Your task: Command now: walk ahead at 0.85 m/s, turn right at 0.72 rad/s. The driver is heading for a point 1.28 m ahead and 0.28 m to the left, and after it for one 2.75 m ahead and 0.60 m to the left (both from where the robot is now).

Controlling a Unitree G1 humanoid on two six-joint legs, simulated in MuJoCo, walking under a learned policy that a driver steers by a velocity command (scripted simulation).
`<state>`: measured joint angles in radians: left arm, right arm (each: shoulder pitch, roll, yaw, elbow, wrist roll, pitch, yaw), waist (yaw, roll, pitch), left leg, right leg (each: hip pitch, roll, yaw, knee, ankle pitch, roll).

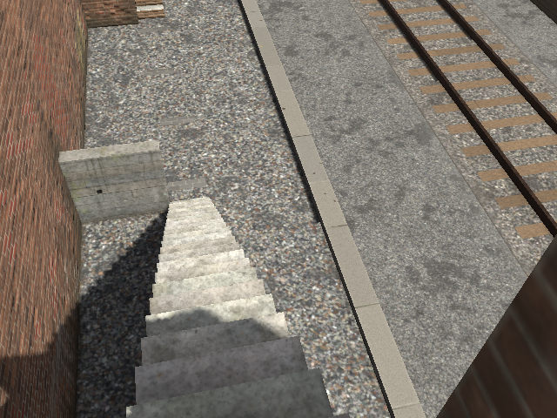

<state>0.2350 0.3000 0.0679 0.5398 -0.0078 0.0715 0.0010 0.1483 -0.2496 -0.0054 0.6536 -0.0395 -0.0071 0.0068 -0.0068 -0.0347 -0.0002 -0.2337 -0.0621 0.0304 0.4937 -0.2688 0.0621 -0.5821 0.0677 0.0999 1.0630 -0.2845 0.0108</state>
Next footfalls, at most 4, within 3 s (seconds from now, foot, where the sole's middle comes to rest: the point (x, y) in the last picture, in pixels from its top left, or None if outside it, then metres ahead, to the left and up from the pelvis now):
0.24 right None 0.19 -0.15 -0.77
0.64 left None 0.04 0.10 -0.77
0.96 right None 0.04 -0.09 -0.77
1.28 left None -0.02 0.14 -0.77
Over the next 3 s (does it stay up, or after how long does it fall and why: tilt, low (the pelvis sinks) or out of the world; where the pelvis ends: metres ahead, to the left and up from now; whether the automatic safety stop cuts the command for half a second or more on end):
stays up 0.26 0.06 -0.05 its command is cut before an obstacle after 0.1 s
